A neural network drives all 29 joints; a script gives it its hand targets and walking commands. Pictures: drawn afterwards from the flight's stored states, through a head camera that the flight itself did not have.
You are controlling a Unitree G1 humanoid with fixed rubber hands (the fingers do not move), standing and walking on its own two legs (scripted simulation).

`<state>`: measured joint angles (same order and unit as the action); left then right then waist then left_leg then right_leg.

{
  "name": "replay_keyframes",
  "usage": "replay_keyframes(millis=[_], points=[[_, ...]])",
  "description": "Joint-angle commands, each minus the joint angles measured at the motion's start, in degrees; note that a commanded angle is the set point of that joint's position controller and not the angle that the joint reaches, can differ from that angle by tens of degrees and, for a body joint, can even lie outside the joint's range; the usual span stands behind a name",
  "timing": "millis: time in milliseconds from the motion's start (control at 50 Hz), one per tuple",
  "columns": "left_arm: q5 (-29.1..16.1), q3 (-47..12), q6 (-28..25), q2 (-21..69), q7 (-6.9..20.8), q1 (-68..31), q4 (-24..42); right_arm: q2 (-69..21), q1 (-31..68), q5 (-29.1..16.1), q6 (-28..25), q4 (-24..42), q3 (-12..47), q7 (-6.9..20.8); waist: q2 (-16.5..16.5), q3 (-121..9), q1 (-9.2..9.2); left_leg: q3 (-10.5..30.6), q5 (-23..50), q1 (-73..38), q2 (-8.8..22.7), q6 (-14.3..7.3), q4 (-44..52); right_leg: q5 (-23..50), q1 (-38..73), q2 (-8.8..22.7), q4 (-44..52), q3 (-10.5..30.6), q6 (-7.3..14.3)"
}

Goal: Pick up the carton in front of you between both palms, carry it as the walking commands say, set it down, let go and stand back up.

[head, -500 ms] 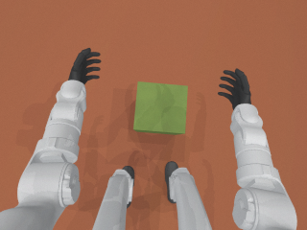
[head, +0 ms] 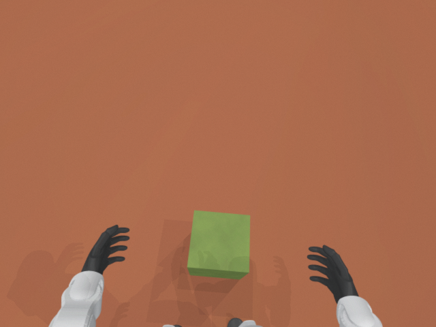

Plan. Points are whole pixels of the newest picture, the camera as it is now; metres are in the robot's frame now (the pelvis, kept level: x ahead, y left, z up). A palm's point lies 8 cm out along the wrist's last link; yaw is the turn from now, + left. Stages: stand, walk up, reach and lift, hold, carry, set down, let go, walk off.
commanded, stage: let go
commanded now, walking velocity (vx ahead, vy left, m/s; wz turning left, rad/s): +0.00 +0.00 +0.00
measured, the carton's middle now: (218, 246) +0.39 -0.03 -0.63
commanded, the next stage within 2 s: stand in 0.64 s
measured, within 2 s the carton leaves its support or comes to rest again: neither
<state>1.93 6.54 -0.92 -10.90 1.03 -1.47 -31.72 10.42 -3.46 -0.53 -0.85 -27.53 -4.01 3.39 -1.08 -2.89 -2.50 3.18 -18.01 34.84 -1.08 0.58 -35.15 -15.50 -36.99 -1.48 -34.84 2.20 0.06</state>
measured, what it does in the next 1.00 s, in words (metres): stands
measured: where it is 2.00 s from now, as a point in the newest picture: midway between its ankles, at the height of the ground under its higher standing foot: outside the picture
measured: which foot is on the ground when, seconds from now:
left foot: down 0.00-1.00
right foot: down 0.00-1.00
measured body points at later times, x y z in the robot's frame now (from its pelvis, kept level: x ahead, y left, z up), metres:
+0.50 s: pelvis +0.00 +0.01 +0.02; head +0.01 +0.01 +0.47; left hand +0.18 +0.24 -0.06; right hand +0.18 -0.22 -0.06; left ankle -0.02 +0.13 -0.72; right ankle +0.00 -0.12 -0.72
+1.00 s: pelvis +0.01 +0.00 +0.01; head +0.02 +0.00 +0.46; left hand +0.14 +0.30 -0.08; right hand +0.15 -0.29 -0.08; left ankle -0.02 +0.13 -0.72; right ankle +0.00 -0.12 -0.72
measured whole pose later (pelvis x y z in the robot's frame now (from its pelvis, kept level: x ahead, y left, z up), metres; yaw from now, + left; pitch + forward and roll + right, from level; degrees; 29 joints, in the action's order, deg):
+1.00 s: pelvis +0.01 +0.00 +0.01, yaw +0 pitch -1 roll +0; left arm 2.4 2.6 0.7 -19.3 -1.2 11.5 -42.4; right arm 19.5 -11.1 2.3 1.0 -41.5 -2.2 -1.2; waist 1.3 0.6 0.1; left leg 3.4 -18.5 9.3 -0.9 0.2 -28.5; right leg -16.3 -11.5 -1.3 -28.5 2.1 0.1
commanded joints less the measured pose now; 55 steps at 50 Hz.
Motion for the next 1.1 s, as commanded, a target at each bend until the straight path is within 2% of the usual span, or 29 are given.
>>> replay_keyframes(millis=[0,100,260,360,500,520,540,620,640,680,720,860,1080], points=[[-0.6,0.1,-1.5,-5.3,0.3,4.2,6.8,5.6,-5.1,-0.3,-1.4,6.9,-0.5,-0.2,1.0,-17.7,0.78,-2.0,20.7,-13.6,-1.6,0.5,7.0,27.8,26.6,-0.5,4.6,-0.2,-1.9],[-1.2,-1.3,-0.4,-5.2,1.0,10.5,9.3,6.6,-8.2,-0.8,-0.1,8.1,0.4,0.3,3.2,-8.1,1.98,-1.8,19.8,-21.9,-1.1,1.0,11.9,20.5,29.1,-1.2,10.4,-1.0,-1.5],[-1.7,-2.9,4.7,-5.9,2.8,11.8,12.0,7.3,-7.7,0.5,4.9,8.4,0.0,0.9,1.9,3.8,2.46,-2.3,11.1,-24.4,-0.5,0.4,15.5,10.2,32.3,-1.6,13.0,-2.1,-1.1],[-1.6,-3.0,7.1,-6.1,3.3,11.0,12.7,7.5,-7.6,1.8,7.4,8.0,-0.7,0.8,0.9,6.8,1.75,-2.5,9.4,-24.6,-0.3,0.1,15.8,9.5,34.4,-1.8,12.6,-2.4,-1.1],[-0.8,-2.4,8.2,-6.1,3.0,11.5,13.1,7.2,-6.8,1.9,8.4,8.9,-0.8,1.0,2.2,6.8,2.39,-2.6,12.3,-25.7,-0.7,0.4,15.1,11.6,36.5,-1.8,12.1,-2.3,-0.7],[-1.9,-1.9,6.4,-6.4,1.9,14.7,9.8,9.0,-5.0,2.8,11.4,12.5,-0.8,-0.6,0.5,3.7,2.69,-2.6,16.8,-28.6,-0.9,0.4,12.6,11.5,36.0,-3.1,10.6,-2.4,-1.4],[-1.7,-2.2,6.1,-6.5,1.3,14.0,10.9,8.6,-6.6,2.5,12.2,11.7,-0.2,-1.3,1.8,4.1,2.78,-2.5,17.6,-28.3,-1.1,0.6,12.2,11.5,35.2,-2.9,10.3,-2.5,-1.3],[-2.0,-2.9,6.1,-6.7,0.9,12.0,12.0,7.5,-6.3,1.9,13.3,12.0,0.9,-2.1,2.3,4.6,2.38,-2.4,16.3,-27.6,-1.2,0.3,12.1,11.3,32.9,-2.8,9.8,-2.1,-1.4],[0.7,-0.9,4.7,-13.8,-1.3,12.3,3.4,14.0,-4.7,2.3,8.7,3.0,-1.0,-4.3,4.2,5.8,3.32,-1.3,10.1,-20.5,1.7,1.5,9.5,10.3,26.0,2.6,10.0,0.0,-1.7],[1.1,-0.9,3.2,-14.5,-2.2,12.7,1.9,13.0,-6.5,2.8,5.2,0.8,-0.8,-5.0,2.2,4.1,2.38,0.0,4.6,-22.9,2.1,0.9,9.8,5.3,23.8,3.8,11.0,2.1,-0.9],[1.0,-1.3,2.4,-13.3,-2.3,11.4,0.8,12.9,-5.8,3.0,3.4,-1.4,-0.7,-4.8,2.3,3.9,2.36,1.1,2.2,-22.7,2.7,0.2,10.3,1.4,22.9,3.6,11.4,2.5,-0.5],[0.7,-2.1,1.0,-14.7,-2.1,11.1,-4.4,15.3,-5.3,2.9,1.4,-7.3,-0.4,-4.6,1.1,0.0,2.51,2.6,13.2,-24.8,4.1,0.0,9.7,11.5,26.0,4.4,9.8,3.0,0.2],[0.1,-2.5,0.4,-17.1,-2.5,10.8,-10.4,17.7,-5.8,2.6,0.5,-13.6,0.5,-5.0,1.2,0.8,2.64,3.7,18.0,-26.3,4.8,-0.4,10.8,16.1,28.6,5.4,10.6,3.6,0.5]])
